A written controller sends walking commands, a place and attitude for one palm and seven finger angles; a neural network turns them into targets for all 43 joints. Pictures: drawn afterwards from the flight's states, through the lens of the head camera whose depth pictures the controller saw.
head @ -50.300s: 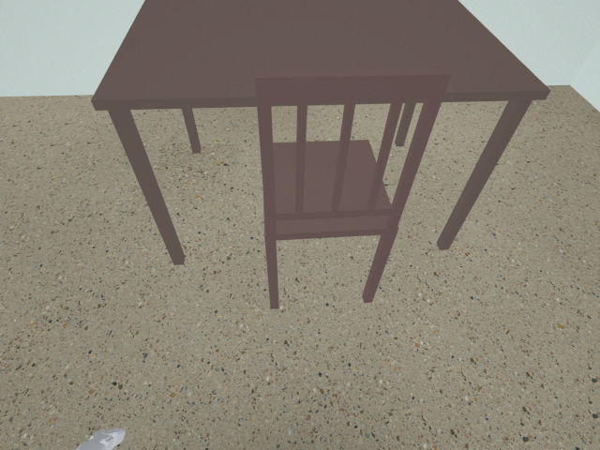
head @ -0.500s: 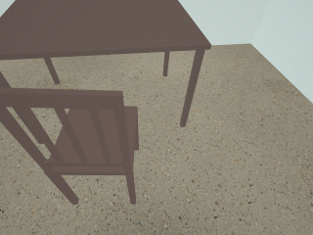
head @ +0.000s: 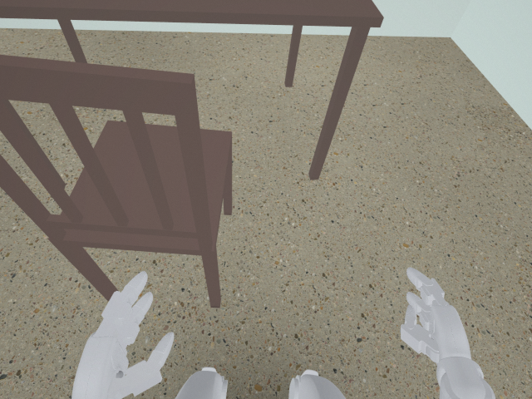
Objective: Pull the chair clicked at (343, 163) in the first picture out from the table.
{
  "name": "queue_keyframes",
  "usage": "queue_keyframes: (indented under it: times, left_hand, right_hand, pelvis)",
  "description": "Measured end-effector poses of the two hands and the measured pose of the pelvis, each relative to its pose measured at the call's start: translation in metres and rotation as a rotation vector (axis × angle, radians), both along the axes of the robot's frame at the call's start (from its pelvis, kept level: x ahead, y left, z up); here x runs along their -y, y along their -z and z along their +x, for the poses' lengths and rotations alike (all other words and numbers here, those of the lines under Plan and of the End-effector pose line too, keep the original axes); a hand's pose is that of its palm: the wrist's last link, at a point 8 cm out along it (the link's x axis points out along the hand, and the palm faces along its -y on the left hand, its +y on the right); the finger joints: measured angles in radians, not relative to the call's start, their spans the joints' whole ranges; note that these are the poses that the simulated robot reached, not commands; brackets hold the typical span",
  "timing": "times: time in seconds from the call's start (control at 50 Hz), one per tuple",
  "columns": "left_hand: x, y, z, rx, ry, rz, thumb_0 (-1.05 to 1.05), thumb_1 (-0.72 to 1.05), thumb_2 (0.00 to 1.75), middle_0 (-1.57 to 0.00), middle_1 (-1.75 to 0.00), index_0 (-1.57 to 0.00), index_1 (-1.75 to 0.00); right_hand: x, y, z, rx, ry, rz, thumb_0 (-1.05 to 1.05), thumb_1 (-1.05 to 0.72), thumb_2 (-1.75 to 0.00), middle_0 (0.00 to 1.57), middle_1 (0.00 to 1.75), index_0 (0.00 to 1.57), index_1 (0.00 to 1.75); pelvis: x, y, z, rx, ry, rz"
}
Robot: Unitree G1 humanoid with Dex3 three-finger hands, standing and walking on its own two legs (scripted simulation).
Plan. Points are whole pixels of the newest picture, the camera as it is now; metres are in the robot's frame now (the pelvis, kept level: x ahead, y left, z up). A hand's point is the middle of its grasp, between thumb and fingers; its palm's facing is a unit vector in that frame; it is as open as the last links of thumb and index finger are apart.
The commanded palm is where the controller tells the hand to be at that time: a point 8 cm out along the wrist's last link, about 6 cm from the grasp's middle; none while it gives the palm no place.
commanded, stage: raise the hand toward the chair's back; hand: left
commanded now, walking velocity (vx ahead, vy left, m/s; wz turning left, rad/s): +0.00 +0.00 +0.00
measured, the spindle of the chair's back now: (98, 175) +0.45 +0.34 +0.00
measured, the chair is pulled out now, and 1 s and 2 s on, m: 0.30 0.30 0.30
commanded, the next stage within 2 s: aim the fingers beside a spindle in 1.62 s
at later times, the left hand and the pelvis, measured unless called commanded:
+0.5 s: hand (120, 314) +0.21 +0.21 +0.04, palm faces +0.17 -0.98 -0.08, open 14.1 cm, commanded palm +0.18 +0.25 +0.04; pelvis +0.00 +0.00 +0.00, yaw +1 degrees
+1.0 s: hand (110, 298) +0.23 +0.23 +0.03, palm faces +0.01 -1.00 -0.04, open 16.9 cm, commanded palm +0.21 +0.29 +0.05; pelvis +0.01 +0.03 +0.00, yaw +1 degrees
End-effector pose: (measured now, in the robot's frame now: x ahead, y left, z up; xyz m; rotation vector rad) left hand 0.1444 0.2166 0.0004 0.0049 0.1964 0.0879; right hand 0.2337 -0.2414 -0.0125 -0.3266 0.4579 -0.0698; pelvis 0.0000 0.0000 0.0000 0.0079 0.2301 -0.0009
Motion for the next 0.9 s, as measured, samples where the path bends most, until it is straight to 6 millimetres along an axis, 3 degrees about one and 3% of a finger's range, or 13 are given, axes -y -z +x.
queue_keyframes:
  times: [0.04,0.1,0.16,0.2,0.28,0.36,0.44,0.5,0.58,0.68,0.82,0.9]
  left_hand:
    - [-0.015,0.001,-0.017,-0.021,-0.073,0.043,0.02,0.49,0.72,-0.17,-0.23,-0.17,-0.24]
    - [-0.031,-0.019,-0.023,0.088,-0.147,0.095,0.02,0.42,0.69,-0.16,-0.22,-0.16,-0.22]
    - [-0.026,-0.042,-0.004,0.257,-0.093,0.107,0.02,0.35,0.67,-0.14,-0.21,-0.14,-0.21]
    - [-0.015,-0.047,0.016,0.307,0.01,0.094,0.02,0.3,0.65,-0.13,-0.2,-0.14,-0.2]
    - [0.004,-0.026,0.05,0.151,0.199,0.027,0.01,0.21,0.61,-0.13,-0.19,-0.13,-0.19]
    - [-0.003,-0.015,0.055,-0.021,0.136,-0.022,0.01,0.12,0.57,-0.13,-0.17,-0.13,-0.18]
    - [-0.028,-0.034,0.043,0.028,-0.042,0.027,0.01,0.03,0.53,-0.12,-0.16,-0.12,-0.16]
    - [-0.041,-0.046,0.036,0.116,-0.082,0.087,0.01,-0.04,0.5,-0.11,-0.15,-0.11,-0.15]
    - [-0.039,-0.036,0.039,0.148,0.017,0.079,0.0,-0.14,0.46,-0.09,-0.13,-0.09,-0.14]
    - [-0.035,-0.022,0.051,0.09,0.12,0.027,0.0,-0.26,0.41,-0.08,-0.11,-0.08,-0.12]
    - [-0.061,-0.051,0.057,0.174,-0.015,0.044,0.0,-0.41,0.34,-0.07,-0.09,-0.07,-0.09]
    - [-0.068,-0.045,0.06,0.147,0.015,0.053,0.0,-0.46,0.32,-0.06,-0.08,-0.07,-0.09]
  right_hand:
    - [-0.008,0.013,0.011,-0.004,-0.032,0.015,0.01,-0.91,-0.9,0.2,0.3,0.19,0.3]
    - [-0.024,0.038,0.016,-0.03,-0.069,0.052,0.01,-0.91,-0.9,0.2,0.3,0.2,0.3]
    - [-0.039,0.064,0.007,-0.075,-0.096,0.094,0.01,-0.91,-0.9,0.2,0.3,0.2,0.3]
    - [-0.045,0.08,-0.005,-0.115,-0.085,0.126,0.01,-0.91,-0.9,0.2,0.3,0.2,0.3]
    - [-0.043,0.096,-0.039,-0.215,0.011,0.182,0.01,-0.91,-0.9,0.21,0.3,0.2,0.3]
    - [-0.026,0.091,-0.07,-0.289,0.136,0.181,0.02,-0.91,-0.9,0.21,0.3,0.2,0.3]
    - [-0.007,0.08,-0.088,-0.317,0.2,0.126,0.02,-0.91,-0.9,0.2,0.3,0.2,0.3]
    - [0.002,0.075,-0.089,-0.319,0.188,0.074,0.02,-0.91,-0.9,0.2,0.3,0.2,0.3]
    - [0.006,0.073,-0.079,-0.284,0.157,0.029,0.02,-0.91,-0.9,0.2,0.3,0.2,0.3]
    - [-0.006,0.063,-0.061,-0.212,0.148,0.032,0.02,-0.91,-0.9,0.2,0.3,0.2,0.3]
    - [-0.04,0.047,-0.042,-0.165,0.089,0.08,0.01,-0.91,-0.9,0.2,0.3,0.2,0.3]
    - [-0.054,0.049,-0.037,-0.171,0.04,0.09,0.01,-0.91,-0.9,0.2,0.3,0.2,0.3]
  pelvis:
    - [0.003,0.008,-0.001,-0.022,-0.013,-0.009]
    - [0.007,0.017,-0.002,-0.048,-0.035,-0.027]
    - [0.008,0.025,-0.006,-0.065,-0.051,-0.042]
    - [0.008,0.028,-0.008,-0.075,-0.052,-0.045]
    - [0.008,0.026,-0.008,-0.082,-0.039,-0.034]
    - [0.006,0.013,-0.003,-0.069,-0.021,-0.02]
    - [0.002,0.004,0.004,-0.064,-0.015,-0.021]
    - [-0.001,0.004,0.004,-0.07,-0.025,-0.028]
    - [-0.008,0.01,0.0,-0.077,-0.033,-0.039]
    - [-0.014,0.01,-0.001,-0.074,-0.025,-0.044]
    - [-0.024,0.0,0.005,-0.057,-0.031,-0.052]
    - [-0.029,0.0,0.005,-0.059,-0.037,-0.058]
